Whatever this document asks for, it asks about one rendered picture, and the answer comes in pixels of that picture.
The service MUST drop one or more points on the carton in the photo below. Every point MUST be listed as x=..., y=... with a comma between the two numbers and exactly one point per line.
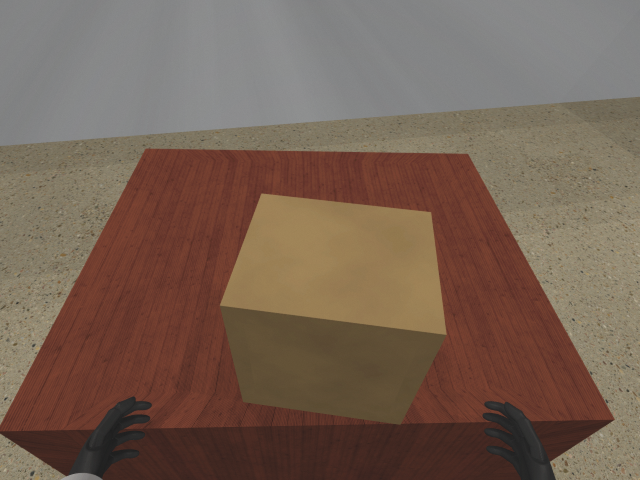
x=334, y=308

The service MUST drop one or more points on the pedestal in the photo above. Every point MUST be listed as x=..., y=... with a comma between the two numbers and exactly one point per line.
x=143, y=320

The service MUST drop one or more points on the right robot hand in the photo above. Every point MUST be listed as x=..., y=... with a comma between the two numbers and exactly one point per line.
x=529, y=457

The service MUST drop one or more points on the left robot hand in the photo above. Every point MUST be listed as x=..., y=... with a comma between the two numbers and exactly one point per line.
x=96, y=455

